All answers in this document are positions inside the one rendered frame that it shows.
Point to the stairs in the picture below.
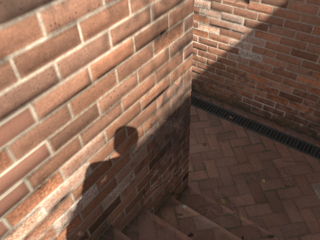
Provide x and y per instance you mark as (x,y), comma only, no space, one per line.
(193,216)

